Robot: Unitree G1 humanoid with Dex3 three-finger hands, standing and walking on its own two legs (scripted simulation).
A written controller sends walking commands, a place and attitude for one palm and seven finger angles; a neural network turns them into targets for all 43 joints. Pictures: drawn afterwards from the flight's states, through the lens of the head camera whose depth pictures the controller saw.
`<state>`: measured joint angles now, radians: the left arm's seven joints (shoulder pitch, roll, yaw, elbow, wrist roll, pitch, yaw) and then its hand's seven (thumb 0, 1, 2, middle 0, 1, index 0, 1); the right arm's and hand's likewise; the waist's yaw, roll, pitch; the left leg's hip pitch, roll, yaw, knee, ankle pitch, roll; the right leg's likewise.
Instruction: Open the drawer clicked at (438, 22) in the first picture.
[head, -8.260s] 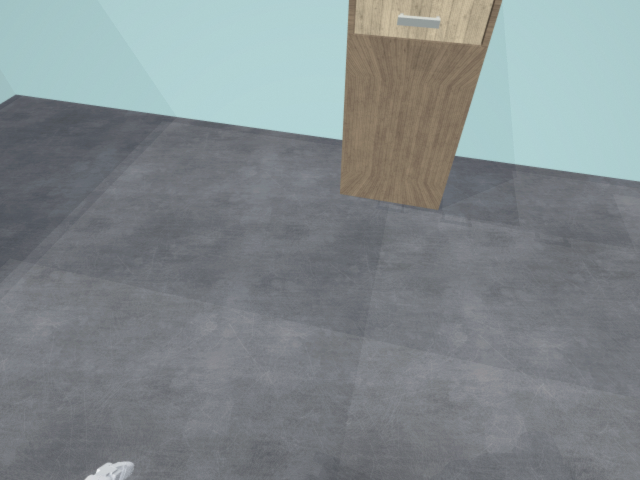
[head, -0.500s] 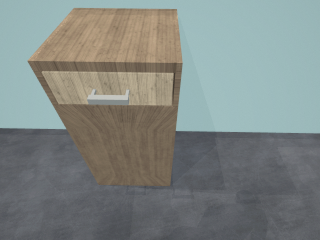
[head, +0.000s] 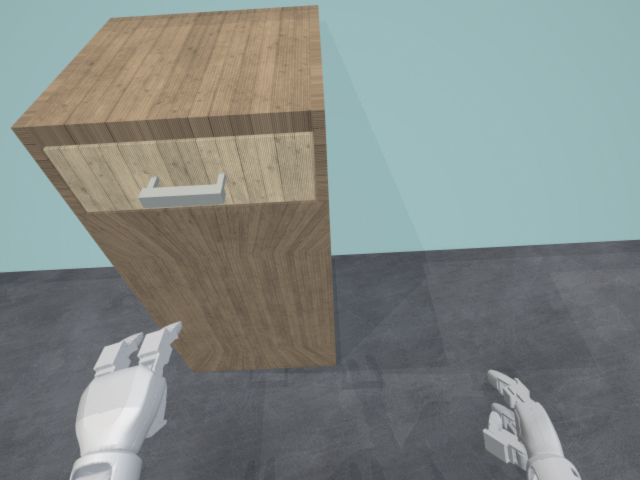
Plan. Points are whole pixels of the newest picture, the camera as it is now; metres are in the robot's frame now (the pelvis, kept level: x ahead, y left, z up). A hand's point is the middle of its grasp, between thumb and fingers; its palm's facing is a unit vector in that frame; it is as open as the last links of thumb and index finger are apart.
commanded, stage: raise the hand with hooked fingers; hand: left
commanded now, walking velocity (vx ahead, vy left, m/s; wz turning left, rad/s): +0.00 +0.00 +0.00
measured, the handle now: (185, 187) +0.53 +0.27 +0.06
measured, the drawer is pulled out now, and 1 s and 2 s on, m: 0.00 0.00 0.00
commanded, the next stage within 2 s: move the hooked fingers above the handle in 1.58 s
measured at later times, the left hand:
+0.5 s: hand (127, 377) +0.22 +0.24 +0.05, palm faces +0.02 -0.08 -1.00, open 10.9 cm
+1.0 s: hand (76, 292) +0.27 +0.28 +0.14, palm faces +0.12 -0.05 -0.99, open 13.5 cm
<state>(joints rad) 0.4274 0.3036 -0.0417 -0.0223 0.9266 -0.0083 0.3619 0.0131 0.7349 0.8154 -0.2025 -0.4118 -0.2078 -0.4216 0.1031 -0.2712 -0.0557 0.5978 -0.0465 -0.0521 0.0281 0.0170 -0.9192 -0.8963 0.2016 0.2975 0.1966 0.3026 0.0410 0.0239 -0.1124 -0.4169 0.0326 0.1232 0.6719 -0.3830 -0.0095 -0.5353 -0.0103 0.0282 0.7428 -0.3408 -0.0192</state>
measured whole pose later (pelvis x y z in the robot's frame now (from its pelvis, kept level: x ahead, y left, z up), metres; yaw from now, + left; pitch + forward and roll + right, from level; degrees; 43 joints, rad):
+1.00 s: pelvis +0.00 +0.02 +0.02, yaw +4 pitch -1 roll +0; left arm -0.07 0.49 -0.06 -0.05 0.92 0.09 0.03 0.00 -0.42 0.33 -0.31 -1.14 -0.32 -1.15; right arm 0.07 -0.23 0.02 0.61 0.00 0.10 -0.01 0.01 -0.91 -0.90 0.20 0.30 0.20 0.30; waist 0.10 0.09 0.00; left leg -0.15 -0.01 0.05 0.43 -0.26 0.02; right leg -0.21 -0.05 -0.04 0.46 -0.23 0.01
